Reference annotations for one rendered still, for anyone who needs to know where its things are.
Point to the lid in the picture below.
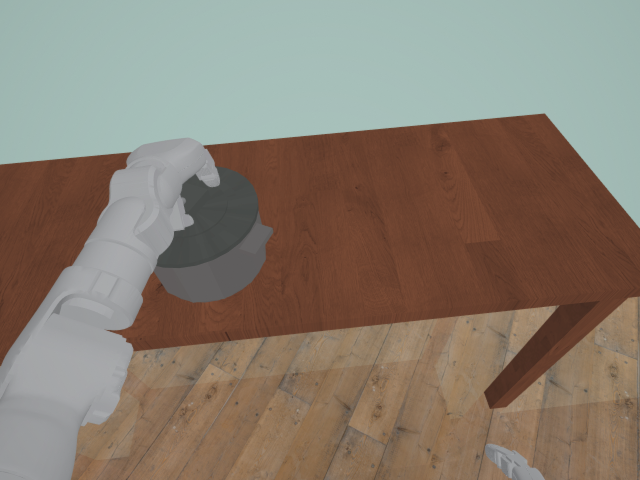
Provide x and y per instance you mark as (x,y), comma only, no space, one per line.
(220,225)

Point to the left robot upper arm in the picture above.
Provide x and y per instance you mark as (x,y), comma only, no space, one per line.
(71,374)

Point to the knob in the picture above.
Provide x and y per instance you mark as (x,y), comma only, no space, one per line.
(195,197)

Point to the right robot hand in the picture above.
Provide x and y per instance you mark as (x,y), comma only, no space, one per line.
(513,465)

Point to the left robot forearm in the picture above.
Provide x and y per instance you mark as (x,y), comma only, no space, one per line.
(103,287)

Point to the table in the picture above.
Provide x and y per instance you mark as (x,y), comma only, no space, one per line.
(370,227)

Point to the left robot hand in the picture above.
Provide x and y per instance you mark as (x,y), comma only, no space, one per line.
(189,157)

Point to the pot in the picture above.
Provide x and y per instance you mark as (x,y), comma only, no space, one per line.
(223,276)

